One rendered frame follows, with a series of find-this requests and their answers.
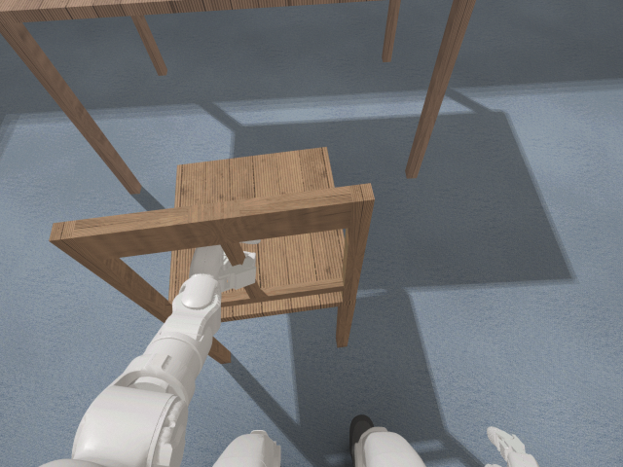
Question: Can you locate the table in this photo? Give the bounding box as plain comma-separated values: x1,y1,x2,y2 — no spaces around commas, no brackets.
0,0,476,195

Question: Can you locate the left robot upper arm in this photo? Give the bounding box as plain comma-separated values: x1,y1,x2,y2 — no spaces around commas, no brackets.
39,385,188,467

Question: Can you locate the robot right thigh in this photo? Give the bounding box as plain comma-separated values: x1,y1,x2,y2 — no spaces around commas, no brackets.
354,431,426,467

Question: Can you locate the chair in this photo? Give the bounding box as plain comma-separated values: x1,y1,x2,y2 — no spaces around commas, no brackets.
49,147,375,364

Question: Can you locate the left robot forearm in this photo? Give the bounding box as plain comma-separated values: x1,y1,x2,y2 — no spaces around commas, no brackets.
72,276,221,459

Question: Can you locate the robot left thigh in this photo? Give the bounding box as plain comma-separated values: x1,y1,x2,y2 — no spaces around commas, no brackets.
212,434,281,467

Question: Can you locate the left robot hand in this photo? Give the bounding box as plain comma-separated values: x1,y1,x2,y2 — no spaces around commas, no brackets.
189,239,261,293

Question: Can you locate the right robot hand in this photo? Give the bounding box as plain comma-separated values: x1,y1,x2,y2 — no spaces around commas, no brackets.
485,426,539,467

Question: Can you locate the robot thigh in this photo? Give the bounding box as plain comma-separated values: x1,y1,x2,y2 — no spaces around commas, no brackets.
212,434,281,467
354,431,426,467

